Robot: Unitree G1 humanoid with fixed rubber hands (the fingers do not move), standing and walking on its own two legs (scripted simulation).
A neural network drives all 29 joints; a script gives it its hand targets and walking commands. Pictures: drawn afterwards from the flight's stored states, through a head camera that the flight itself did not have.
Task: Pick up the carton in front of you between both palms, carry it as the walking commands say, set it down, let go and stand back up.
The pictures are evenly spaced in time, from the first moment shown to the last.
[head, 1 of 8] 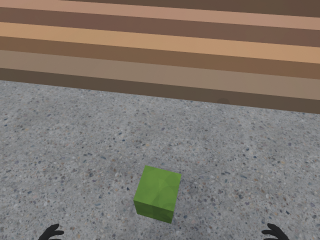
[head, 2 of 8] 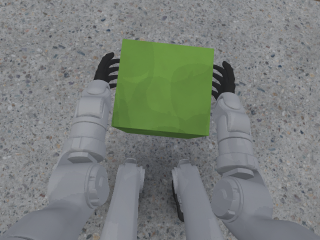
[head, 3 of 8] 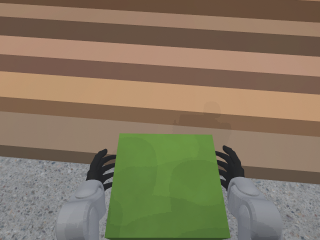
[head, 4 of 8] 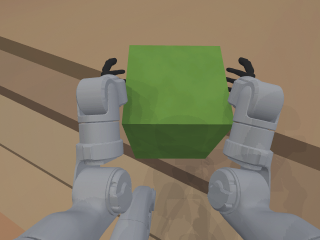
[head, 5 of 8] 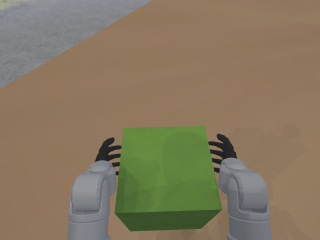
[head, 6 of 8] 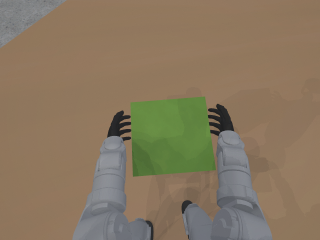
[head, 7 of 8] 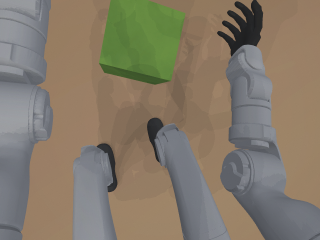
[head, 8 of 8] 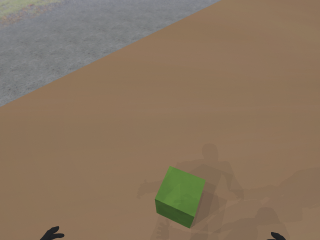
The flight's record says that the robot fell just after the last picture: no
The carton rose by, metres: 2.18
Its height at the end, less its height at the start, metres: +1.44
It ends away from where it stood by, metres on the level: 5.85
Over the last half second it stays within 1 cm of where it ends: yes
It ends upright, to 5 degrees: yes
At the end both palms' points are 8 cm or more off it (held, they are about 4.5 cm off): yes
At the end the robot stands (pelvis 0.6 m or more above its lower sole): yes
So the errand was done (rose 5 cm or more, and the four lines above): yes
